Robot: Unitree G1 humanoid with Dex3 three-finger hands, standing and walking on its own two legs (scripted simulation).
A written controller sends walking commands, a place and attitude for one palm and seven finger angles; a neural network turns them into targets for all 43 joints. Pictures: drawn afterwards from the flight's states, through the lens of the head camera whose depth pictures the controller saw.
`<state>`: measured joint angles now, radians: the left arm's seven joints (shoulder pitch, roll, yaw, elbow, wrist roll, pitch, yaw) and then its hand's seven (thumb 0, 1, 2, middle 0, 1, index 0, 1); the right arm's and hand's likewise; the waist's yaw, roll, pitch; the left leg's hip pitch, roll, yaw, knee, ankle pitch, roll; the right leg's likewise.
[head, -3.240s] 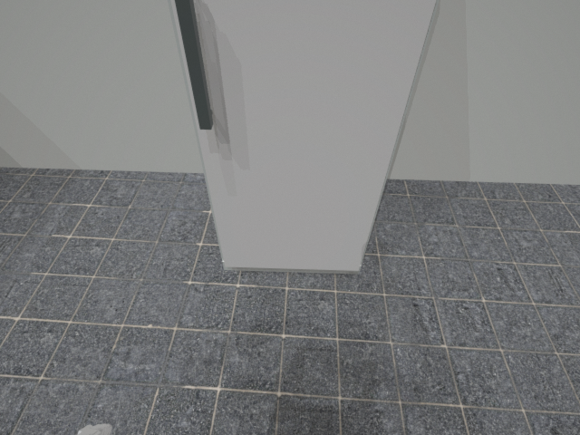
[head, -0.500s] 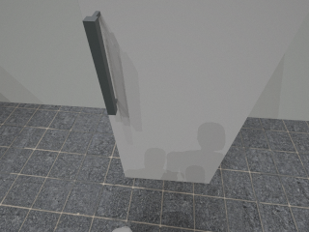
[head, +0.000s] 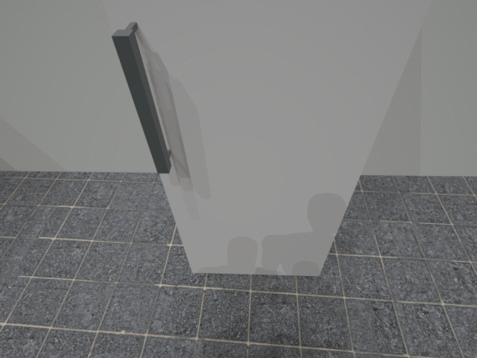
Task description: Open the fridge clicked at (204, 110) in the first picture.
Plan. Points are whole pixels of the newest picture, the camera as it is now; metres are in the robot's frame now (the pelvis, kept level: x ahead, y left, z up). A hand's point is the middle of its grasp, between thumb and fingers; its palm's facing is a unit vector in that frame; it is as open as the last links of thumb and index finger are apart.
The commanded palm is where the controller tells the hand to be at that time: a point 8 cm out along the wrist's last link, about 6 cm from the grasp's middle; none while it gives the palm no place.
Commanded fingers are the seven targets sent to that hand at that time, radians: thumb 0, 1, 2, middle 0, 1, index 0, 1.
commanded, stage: come to a stop and stand still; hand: left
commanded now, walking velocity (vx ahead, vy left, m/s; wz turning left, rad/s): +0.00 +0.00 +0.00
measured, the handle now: (150, 107) +0.53 +0.21 +0.15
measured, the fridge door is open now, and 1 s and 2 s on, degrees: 0 0 0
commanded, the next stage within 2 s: look again from close up in 1.20 s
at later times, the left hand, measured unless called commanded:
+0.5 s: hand out of the picture -0.03 +0.16 -0.18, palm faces +0.06 -0.99 -0.14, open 7.4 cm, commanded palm none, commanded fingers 0.00 0.90 0.90 -0.20 -0.30 -0.20 -0.30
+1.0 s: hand out of the picture -0.02 +0.19 -0.17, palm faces +0.05 -0.98 -0.17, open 7.4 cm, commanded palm none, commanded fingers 0.00 0.90 0.90 -0.20 -0.30 -0.20 -0.30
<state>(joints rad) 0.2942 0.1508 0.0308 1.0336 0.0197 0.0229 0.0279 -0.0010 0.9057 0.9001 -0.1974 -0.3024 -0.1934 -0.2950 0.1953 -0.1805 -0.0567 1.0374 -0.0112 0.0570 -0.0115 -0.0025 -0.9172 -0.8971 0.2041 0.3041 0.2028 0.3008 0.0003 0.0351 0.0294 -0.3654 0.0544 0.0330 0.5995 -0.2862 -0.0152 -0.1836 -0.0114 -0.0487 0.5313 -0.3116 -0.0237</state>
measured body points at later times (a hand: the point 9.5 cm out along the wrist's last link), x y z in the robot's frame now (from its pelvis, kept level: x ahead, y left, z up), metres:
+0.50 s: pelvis -0.02 +0.01 +0.00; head -0.01 +0.02 +0.45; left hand -0.03 +0.22 -0.16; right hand -0.07 -0.19 -0.16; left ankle +0.04 +0.14 -0.74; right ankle -0.01 -0.10 -0.74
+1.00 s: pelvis +0.00 +0.03 +0.01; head +0.02 +0.03 +0.46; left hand -0.02 +0.24 -0.16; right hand +0.01 -0.20 -0.15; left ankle +0.04 +0.14 -0.74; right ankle -0.01 -0.10 -0.74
